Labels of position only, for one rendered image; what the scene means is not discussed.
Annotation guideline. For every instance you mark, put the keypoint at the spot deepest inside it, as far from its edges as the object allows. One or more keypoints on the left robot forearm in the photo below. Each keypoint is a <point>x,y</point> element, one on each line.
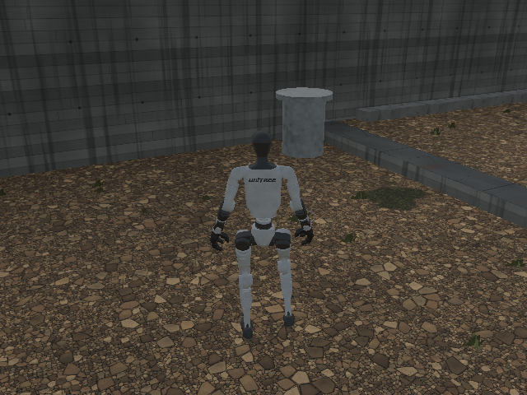
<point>221,219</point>

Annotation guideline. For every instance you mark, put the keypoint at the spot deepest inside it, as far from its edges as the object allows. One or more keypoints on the robot left hand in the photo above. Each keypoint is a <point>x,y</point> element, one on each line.
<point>215,238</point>

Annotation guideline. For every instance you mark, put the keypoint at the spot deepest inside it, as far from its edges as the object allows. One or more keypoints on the right robot shin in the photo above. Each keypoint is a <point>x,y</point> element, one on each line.
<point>286,286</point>

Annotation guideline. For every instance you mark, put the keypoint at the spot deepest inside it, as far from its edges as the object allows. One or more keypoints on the right robot forearm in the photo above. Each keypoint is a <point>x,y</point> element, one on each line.
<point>303,217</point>

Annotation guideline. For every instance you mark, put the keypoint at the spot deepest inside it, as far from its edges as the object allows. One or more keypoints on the humanoid robot head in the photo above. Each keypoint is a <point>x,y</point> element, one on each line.
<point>262,142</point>

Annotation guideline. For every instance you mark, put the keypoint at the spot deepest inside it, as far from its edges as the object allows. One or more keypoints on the right robot upper arm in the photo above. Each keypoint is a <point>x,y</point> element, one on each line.
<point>292,187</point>

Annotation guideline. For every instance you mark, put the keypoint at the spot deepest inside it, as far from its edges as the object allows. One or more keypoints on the robot right hand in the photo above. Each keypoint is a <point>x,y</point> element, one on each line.
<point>302,233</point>

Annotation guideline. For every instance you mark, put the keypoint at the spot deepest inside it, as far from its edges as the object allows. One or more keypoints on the left robot upper arm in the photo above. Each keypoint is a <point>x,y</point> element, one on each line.
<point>232,187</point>

